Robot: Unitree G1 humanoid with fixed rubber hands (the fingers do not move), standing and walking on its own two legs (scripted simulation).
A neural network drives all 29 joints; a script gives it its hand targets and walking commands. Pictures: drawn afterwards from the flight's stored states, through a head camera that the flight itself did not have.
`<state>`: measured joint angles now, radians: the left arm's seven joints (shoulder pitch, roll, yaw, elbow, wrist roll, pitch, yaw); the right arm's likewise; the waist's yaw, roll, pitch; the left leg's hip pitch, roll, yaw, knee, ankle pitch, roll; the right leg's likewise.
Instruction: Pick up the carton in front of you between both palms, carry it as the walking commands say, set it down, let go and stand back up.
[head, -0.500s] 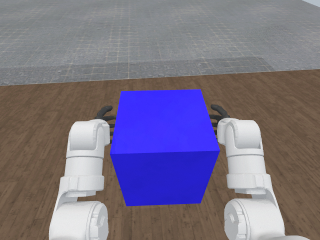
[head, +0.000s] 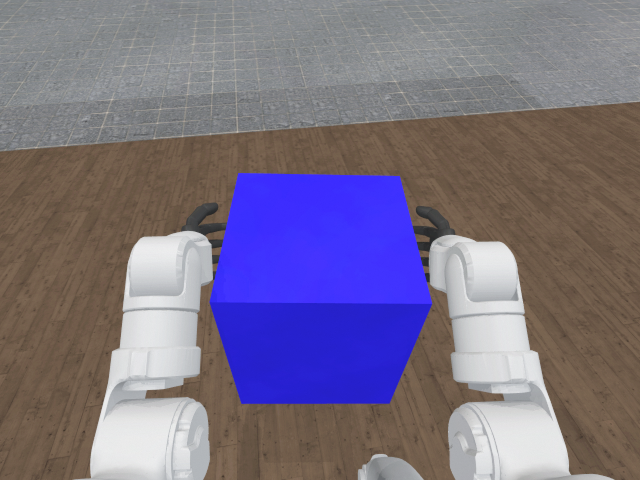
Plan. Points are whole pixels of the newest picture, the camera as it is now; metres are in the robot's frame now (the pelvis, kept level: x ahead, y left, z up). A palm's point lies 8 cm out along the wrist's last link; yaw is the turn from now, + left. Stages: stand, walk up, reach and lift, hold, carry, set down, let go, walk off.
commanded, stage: carry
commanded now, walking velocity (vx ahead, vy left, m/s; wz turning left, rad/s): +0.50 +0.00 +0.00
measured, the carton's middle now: (317, 294) +0.35 -0.01 +0.03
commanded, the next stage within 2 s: none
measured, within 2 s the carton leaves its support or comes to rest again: neither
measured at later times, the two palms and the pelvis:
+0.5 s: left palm (237, 172) +0.60 +0.11 +0.04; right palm (402, 161) +0.62 -0.18 +0.04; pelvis +0.26 -0.06 -0.04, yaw +1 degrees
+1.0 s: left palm (248, 93) +0.92 +0.11 +0.02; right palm (376, 93) +0.89 -0.18 +0.02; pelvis +0.55 -0.01 -0.08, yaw -1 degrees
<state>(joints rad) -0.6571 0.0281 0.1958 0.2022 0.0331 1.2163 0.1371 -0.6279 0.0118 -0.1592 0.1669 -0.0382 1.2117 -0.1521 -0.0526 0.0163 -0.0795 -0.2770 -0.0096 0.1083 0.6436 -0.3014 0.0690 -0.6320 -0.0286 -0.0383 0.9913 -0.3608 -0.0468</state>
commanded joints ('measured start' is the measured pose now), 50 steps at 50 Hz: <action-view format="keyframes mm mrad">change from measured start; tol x32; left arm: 1 -724 -1136 -568 -196 -402 -36 -197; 50 -650 -1129 -634 -241 -361 -62 -186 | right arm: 1 -830 1113 594 -240 475 -38 238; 50 -744 1100 629 -243 471 -46 279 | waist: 1 -28 91 -303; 11 111 -298 -551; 37 10 287 -493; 50 -9 82 -388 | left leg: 1 330 234 -277 -174 568 127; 8 261 100 -57 189 644 16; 12 -509 -37 -132 825 -320 -43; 31 -328 -19 -23 -142 450 0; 35 176 25 -22 -239 573 31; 37 634 415 -589 -62 940 204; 40 435 330 -669 -209 195 237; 50 408 200 -303 -182 795 107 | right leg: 1 -104 -6 -8 -161 188 10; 9 602 9 -71 -567 625 -46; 11 1045 -376 537 -437 872 -238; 14 835 -287 521 -536 357 -218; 34 630 -71 59 -191 745 -76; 38 -138 95 48 458 -295 14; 50 -164 -7 11 -80 216 27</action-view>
